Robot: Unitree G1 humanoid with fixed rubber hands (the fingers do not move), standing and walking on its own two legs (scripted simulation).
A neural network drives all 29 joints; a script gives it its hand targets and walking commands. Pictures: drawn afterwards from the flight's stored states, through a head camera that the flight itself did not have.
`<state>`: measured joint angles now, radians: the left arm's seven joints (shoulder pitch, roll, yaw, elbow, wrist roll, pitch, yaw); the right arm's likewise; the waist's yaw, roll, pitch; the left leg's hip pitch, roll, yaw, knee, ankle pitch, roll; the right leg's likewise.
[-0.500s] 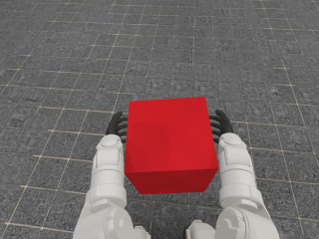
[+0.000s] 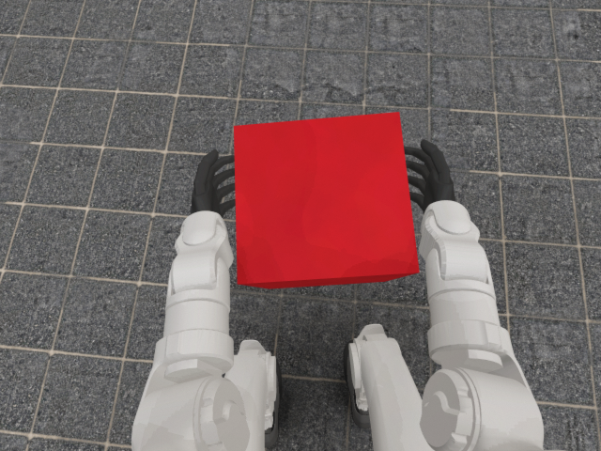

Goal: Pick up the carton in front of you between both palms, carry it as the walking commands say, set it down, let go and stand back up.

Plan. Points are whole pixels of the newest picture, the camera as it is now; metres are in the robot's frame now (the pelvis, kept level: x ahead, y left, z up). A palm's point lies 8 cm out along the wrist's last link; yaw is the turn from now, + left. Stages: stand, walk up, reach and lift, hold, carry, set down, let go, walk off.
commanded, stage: set down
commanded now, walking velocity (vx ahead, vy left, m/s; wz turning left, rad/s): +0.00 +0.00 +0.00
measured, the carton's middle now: (322, 217) +0.43 -0.04 -0.15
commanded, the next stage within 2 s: none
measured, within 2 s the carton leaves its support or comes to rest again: rests again in 1.38 s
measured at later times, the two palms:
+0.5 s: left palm (251, 226) +0.45 +0.08 -0.23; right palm (421, 216) +0.44 -0.21 -0.23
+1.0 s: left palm (271, 233) +0.47 +0.06 -0.38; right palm (408, 222) +0.47 -0.24 -0.38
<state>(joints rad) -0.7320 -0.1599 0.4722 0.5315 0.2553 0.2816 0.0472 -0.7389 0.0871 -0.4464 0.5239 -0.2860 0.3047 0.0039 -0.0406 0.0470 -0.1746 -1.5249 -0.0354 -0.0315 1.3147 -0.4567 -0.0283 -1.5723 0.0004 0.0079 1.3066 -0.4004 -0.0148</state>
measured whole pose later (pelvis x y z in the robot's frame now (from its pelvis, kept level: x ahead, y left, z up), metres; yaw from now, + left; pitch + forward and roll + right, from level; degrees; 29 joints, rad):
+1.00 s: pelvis -0.04 +0.00 -0.22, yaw +3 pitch +42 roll +5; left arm -1.23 0.00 0.37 0.76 0.03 0.20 0.24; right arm -1.31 -0.29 -0.25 0.87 -0.07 0.24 -0.02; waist -0.09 0.08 0.20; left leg -2.23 -0.10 -0.01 2.08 -0.58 -0.08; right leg -2.32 0.01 0.04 2.08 -0.49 -0.02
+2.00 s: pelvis -0.05 +0.01 -0.25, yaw +2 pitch +36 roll +2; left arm -1.39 0.08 0.42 1.01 0.11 0.13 0.10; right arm -1.43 -0.38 -0.31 1.13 -0.10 0.17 0.12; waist -0.09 0.09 0.30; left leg -2.25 -0.15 -0.02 2.18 -0.57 -0.07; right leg -2.30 -0.02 0.04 2.16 -0.50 0.00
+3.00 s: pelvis -0.03 +0.00 -0.12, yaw +1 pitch +44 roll +5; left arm -1.09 0.11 0.24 0.73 -0.03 0.17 0.20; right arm -1.15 -0.42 -0.26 0.90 0.06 0.14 0.07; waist -0.05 0.04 0.02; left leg -1.97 -0.08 -0.02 1.73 -0.55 -0.06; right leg -2.04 0.02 0.05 1.73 -0.46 0.00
